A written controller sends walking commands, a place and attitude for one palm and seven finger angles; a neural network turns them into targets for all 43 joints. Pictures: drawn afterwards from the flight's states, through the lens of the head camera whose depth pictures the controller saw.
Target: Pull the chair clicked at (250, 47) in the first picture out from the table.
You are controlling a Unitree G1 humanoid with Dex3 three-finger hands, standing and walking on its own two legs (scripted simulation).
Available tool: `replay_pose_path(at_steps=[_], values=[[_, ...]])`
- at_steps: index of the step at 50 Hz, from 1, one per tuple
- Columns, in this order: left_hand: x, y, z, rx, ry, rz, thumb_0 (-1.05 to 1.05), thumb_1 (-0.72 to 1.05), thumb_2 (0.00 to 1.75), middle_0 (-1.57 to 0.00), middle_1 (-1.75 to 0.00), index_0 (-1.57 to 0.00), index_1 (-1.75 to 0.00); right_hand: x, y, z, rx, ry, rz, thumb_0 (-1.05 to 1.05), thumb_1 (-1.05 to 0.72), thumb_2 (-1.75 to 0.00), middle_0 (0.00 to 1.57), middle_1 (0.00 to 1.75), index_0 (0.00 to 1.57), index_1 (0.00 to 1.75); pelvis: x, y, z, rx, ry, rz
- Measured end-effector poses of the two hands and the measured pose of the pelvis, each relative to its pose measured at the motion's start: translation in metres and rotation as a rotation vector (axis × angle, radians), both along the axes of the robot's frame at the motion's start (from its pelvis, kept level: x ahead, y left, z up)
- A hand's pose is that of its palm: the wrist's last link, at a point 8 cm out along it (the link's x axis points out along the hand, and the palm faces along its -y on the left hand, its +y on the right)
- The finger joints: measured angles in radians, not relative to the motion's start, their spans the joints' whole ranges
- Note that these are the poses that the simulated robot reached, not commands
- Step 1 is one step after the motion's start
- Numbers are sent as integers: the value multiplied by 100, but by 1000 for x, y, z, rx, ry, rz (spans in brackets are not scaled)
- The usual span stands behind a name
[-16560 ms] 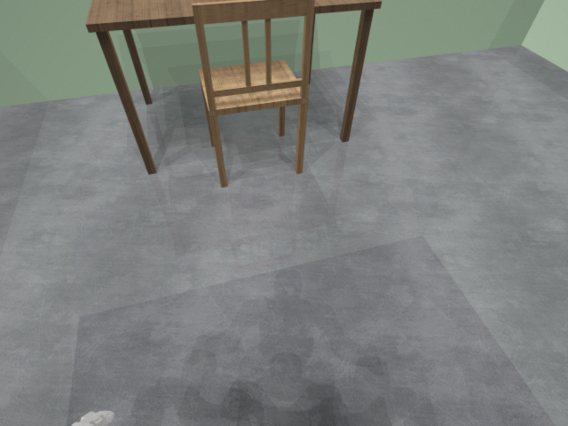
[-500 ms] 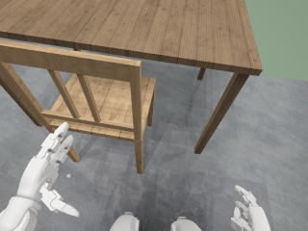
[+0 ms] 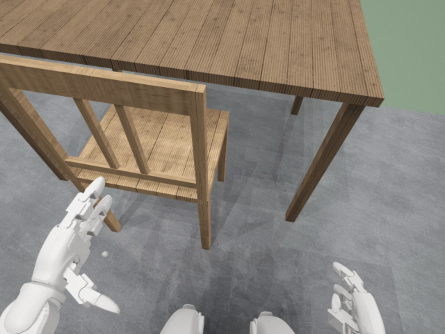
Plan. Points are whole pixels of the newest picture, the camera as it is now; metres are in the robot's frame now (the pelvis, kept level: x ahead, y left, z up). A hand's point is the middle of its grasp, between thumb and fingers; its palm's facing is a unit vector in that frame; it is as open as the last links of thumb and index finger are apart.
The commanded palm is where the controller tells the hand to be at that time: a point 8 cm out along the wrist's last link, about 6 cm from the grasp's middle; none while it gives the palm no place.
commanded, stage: aim the fingers beside a spindle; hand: left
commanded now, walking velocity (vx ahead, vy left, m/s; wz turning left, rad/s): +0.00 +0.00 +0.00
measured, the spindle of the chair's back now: (99, 136) +0.54 +0.32 -0.03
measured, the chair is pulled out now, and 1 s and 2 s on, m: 0.00 0.00 0.00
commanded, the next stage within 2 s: push the fingers through the gap in 1.90 s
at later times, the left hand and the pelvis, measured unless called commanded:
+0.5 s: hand (143, 236) +0.27 +0.15 +0.02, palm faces -0.19 -0.98 -0.03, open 16.9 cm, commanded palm +0.27 +0.20 +0.03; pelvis +0.00 +0.00 -0.01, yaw +0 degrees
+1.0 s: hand (171, 214) +0.33 +0.11 +0.00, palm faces -0.20 -0.98 -0.02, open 16.9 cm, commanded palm +0.32 +0.16 +0.01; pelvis +0.00 -0.01 -0.03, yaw -1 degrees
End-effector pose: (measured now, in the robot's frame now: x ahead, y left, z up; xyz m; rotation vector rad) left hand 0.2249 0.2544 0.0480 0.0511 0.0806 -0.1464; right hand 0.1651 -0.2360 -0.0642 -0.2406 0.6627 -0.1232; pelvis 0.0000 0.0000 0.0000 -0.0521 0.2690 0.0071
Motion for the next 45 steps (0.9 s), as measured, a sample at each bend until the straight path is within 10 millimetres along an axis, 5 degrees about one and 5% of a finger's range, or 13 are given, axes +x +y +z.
replay_pose_path(at_steps=[45], values=[[84,-72,-40,-29,-21,-44,-1,-50,30,-6,-8,-6,-8,-21,-16,-43,8,170,-36,1,-90,-90,20,30,20,30,0,-7,-23,19,85,-17]])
